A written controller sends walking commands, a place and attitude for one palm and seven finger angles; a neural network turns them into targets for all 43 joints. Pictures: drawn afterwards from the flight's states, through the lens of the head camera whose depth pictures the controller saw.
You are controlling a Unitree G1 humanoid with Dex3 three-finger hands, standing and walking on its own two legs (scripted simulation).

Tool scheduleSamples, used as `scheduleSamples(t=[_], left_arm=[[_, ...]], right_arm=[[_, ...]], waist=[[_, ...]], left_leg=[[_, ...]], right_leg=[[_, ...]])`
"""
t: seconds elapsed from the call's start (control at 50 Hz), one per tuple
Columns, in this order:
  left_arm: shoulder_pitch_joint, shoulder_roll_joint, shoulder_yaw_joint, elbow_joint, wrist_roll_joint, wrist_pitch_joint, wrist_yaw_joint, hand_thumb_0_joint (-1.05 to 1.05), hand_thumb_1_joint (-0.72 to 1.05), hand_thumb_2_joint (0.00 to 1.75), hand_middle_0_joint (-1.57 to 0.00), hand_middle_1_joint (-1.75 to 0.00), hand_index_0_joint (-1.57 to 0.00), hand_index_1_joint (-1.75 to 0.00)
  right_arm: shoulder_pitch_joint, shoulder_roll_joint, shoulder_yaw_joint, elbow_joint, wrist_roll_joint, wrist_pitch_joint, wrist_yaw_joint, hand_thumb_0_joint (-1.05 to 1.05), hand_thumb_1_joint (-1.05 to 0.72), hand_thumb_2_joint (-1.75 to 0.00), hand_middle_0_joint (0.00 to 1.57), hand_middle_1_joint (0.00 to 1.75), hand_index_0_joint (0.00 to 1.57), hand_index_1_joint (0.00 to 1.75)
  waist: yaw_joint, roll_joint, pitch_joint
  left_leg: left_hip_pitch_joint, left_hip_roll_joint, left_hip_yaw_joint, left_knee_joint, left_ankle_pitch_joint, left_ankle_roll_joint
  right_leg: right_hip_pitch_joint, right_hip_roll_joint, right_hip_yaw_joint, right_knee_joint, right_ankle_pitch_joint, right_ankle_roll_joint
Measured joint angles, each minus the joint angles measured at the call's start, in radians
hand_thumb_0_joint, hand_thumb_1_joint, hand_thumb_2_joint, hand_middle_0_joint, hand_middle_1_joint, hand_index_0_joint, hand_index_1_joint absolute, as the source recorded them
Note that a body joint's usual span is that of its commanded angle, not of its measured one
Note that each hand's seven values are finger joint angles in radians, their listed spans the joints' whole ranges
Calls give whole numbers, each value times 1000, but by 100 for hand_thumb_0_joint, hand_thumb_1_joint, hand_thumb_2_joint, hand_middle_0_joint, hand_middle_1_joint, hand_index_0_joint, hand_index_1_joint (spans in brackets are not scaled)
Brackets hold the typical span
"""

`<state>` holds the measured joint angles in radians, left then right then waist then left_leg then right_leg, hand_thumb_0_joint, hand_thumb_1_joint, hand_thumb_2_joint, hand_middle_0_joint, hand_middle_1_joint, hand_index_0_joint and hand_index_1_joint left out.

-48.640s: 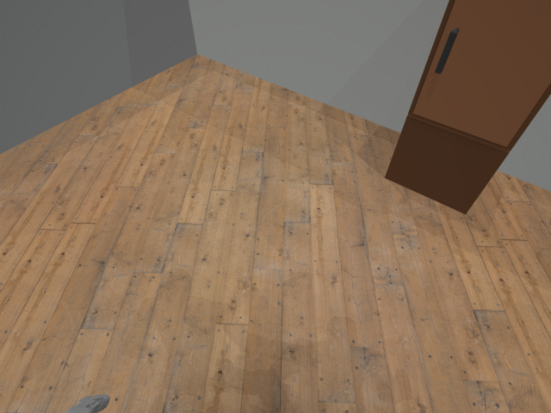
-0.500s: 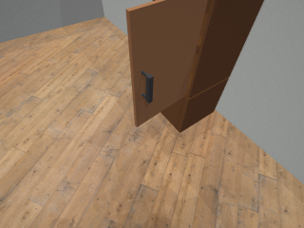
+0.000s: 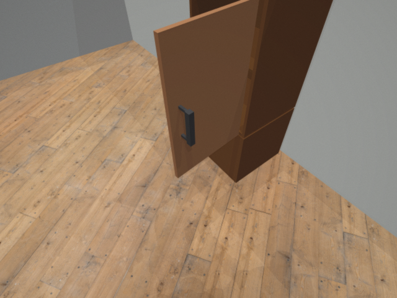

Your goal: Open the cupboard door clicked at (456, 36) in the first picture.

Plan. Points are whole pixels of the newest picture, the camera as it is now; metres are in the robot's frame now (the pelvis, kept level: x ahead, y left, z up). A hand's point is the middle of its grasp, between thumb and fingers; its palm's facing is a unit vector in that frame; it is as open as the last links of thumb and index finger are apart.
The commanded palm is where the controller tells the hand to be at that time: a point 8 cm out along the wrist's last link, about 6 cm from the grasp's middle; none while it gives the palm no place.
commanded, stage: let the arm hang, fingers relaxed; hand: left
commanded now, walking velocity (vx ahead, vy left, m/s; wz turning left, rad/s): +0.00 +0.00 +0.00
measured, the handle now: (186, 125) +0.64 +0.07 -0.06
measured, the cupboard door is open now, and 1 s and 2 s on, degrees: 95 95 95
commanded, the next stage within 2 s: look to check the result in 0.16 s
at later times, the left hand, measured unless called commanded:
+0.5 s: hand out of the picture +0.07 +0.21 -0.16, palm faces -0.01 -0.95 -0.31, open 7.4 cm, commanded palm none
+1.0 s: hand out of the picture +0.10 +0.19 -0.16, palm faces -0.01 -0.95 -0.30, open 7.4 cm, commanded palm none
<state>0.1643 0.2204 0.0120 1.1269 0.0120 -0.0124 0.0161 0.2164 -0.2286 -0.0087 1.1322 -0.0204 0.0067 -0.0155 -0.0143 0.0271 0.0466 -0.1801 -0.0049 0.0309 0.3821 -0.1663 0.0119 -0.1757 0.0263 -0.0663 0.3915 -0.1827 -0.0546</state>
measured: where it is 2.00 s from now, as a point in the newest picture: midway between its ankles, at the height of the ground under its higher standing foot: outside the picture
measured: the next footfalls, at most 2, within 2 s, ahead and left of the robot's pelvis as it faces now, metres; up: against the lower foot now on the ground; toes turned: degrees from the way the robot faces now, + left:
none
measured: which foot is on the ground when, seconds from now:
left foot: down 0.00-1.00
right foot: down 0.00-1.00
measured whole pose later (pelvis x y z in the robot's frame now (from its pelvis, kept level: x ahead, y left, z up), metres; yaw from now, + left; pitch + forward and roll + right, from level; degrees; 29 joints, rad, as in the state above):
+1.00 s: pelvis +0.04 -0.03 +0.00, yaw +0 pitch -1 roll +0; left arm 0.14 0.24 0.01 1.14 0.01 -0.02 0.02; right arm 0.17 -0.26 0.00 1.13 -0.02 0.01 -0.02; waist -0.01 0.03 0.06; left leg -0.10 0.03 0.03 0.33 -0.20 -0.03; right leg -0.09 0.07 -0.07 0.31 -0.20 -0.09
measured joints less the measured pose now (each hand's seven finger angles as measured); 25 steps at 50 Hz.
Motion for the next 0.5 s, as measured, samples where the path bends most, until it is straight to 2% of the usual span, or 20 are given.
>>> scheduleSamples(t=[0.18,0.5], left_arm=[[-32,10,-2,-8,0,-6,-1,1,90,90,-20,-30,-20,-30],[-4,34,1,20,-4,-5,3,1,90,90,-20,-30,-20,-30]], right_arm=[[-34,-17,3,-4,0,-4,1,0,-90,-90,20,30,20,30],[-49,-39,3,5,4,5,-2,1,-90,-90,20,30,20,30]], waist=[[-4,-1,2],[3,6,25]], left_leg=[[23,6,-2,-26,1,-8],[49,23,-8,-48,-11,-26]], right_leg=[[23,7,-1,-26,0,-6],[55,26,-4,-62,-6,-20]])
